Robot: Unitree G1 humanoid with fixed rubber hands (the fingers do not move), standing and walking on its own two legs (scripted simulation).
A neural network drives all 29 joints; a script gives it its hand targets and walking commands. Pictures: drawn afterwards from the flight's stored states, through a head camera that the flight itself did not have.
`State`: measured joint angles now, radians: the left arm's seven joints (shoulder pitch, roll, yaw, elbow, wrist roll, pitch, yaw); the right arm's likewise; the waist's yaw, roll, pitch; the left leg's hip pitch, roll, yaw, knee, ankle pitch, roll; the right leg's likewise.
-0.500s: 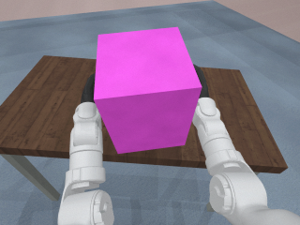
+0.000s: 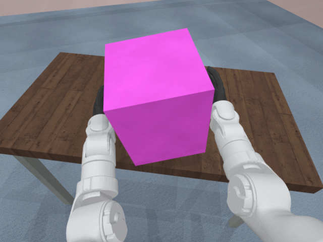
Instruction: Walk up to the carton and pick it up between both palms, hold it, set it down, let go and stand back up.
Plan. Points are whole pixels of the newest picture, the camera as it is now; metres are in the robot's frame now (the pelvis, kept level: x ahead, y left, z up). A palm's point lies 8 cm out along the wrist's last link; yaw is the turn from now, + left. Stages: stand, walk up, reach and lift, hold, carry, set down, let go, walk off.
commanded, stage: set down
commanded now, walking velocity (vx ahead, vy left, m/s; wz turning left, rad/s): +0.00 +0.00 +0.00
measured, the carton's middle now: (159, 102) +0.42 +0.04 +0.12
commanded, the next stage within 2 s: none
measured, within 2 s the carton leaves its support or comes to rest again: rests again in 1.98 s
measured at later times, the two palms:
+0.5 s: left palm (108, 113) +0.39 +0.17 +0.10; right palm (217, 98) +0.44 -0.11 +0.12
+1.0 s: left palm (116, 116) +0.41 +0.16 +0.07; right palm (219, 104) +0.46 -0.13 +0.09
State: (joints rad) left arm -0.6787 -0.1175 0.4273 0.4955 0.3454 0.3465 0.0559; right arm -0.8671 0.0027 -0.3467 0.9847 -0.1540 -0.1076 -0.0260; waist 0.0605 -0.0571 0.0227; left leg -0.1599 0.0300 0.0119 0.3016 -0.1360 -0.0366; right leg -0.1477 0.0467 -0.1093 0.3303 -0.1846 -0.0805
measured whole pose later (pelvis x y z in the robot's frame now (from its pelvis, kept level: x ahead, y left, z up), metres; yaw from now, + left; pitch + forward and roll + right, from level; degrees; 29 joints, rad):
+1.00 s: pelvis +0.02 +0.01 +0.00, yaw -3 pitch +10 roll +0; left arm -0.71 -0.18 0.47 0.66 0.35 0.18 0.15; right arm -0.90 -0.07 -0.46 1.13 -0.23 -0.18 0.06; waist 0.09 -0.03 -0.08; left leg -0.34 0.04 0.07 0.34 -0.17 -0.02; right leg -0.34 0.06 -0.05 0.34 -0.18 -0.07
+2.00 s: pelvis -0.01 +0.01 -0.01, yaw -4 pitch +21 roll +0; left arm -0.89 -0.05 0.36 0.87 0.14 0.04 0.24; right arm -1.05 -0.16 -0.25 1.19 -0.05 -0.08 0.01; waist 0.15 -0.03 -0.16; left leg -0.62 0.05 0.07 0.37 -0.11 -0.02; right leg -0.61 0.06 -0.06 0.36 -0.11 -0.08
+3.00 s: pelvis -0.02 +0.01 -0.01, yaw -3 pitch +19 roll +0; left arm -0.82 0.10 0.18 0.71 -0.04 0.21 0.23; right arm -0.93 -0.35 -0.03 1.02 0.20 0.03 0.09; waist 0.13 -0.04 -0.15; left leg -0.63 0.06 0.06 0.43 -0.12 -0.02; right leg -0.62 0.06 -0.07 0.42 -0.13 -0.09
